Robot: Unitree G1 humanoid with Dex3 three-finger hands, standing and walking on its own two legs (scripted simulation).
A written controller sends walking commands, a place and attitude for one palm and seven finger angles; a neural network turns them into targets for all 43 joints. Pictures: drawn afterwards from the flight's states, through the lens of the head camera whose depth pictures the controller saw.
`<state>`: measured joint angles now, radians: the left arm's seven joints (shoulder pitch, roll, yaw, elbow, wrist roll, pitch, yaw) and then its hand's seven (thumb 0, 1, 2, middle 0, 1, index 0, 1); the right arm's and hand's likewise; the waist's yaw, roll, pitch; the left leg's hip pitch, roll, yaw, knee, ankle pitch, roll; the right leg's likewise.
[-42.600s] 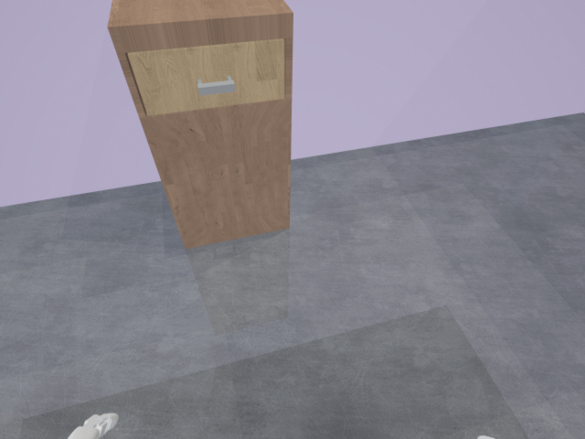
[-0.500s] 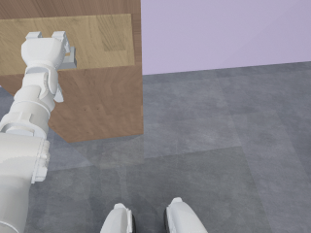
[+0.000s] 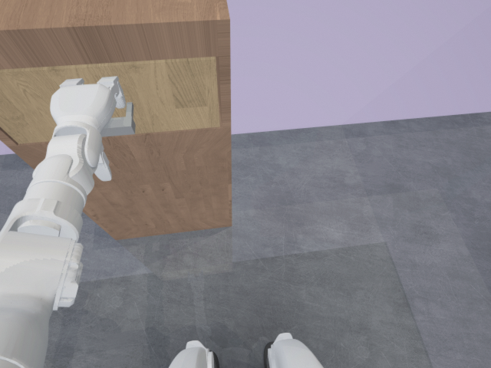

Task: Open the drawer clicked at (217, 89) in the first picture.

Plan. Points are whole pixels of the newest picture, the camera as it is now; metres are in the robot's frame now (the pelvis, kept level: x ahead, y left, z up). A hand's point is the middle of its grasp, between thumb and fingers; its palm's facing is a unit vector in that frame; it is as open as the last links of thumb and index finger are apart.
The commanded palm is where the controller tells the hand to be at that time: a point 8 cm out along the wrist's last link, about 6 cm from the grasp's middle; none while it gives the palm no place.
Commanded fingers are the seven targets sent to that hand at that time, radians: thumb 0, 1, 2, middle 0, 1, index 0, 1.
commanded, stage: lift the hand off the handle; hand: left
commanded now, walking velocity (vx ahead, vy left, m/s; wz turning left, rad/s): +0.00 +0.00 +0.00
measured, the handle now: (105, 118) +0.56 +0.21 +0.01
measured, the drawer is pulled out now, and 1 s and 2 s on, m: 0.00 0.00 0.00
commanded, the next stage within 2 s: draw the hand back to the body in 0.82 s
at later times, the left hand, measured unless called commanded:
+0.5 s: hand (75, 93) +0.52 +0.21 +0.12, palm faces -0.01 -0.01 -1.00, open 13.1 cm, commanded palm +0.50 +0.21 +0.19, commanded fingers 0.00 -0.50 0.30 -0.30 -1.20 -0.30 -1.20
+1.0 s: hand (61, 70) +0.51 +0.21 +0.16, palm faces -0.02 -0.01 -1.00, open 13.7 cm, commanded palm +0.48 +0.22 +0.22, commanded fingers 0.00 -0.50 0.30 -0.30 -1.20 -0.30 -1.20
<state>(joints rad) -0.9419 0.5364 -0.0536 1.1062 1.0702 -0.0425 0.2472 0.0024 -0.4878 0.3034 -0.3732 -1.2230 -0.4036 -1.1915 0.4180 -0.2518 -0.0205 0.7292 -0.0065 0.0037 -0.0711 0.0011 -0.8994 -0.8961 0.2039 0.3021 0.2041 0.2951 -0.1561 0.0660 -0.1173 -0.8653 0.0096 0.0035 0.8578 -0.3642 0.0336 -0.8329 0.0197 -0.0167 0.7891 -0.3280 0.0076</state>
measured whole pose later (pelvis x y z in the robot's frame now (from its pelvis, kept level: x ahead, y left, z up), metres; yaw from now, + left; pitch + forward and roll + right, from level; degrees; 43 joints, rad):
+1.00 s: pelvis +0.03 -0.01 +0.03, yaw +0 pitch +12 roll +0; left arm -0.90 0.55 -0.06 0.91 1.02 -0.06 0.04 0.00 -0.49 0.30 -0.33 -1.22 -0.35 -1.21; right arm 0.34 -0.28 -0.05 0.71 0.03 0.09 -0.06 0.00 -0.90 -0.90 0.20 0.30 0.20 0.29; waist -0.06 0.06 -0.09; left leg -0.49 0.00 0.02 0.60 -0.31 0.02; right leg -0.49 0.02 0.00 0.58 -0.29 -0.01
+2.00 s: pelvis +0.03 -0.03 +0.05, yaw +1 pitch -3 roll +0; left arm 0.27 0.31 0.24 -0.29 -0.07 -0.07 0.09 0.00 0.04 0.53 -0.26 -0.86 -0.27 -0.85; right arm 0.19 -0.23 0.04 0.64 0.00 -0.07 -0.07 0.01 -0.90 -0.90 0.20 0.30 0.20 0.30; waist 0.05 0.07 0.04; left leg -0.08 0.01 0.00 0.38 -0.24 0.00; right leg -0.07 0.02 -0.01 0.36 -0.23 -0.02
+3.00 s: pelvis +0.00 -0.01 +0.04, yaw +2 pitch +1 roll -1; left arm 0.67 0.43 0.36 -0.64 -0.04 -0.14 0.13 0.02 0.89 0.90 -0.21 -0.31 -0.21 -0.30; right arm 0.20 -0.21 -0.01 0.54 0.00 -0.04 -0.08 0.01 -0.90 -0.90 0.20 0.30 0.20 0.29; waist 0.00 -0.04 0.04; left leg -0.30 -0.02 0.00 0.53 -0.25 0.02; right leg -0.28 0.00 -0.02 0.50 -0.24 0.01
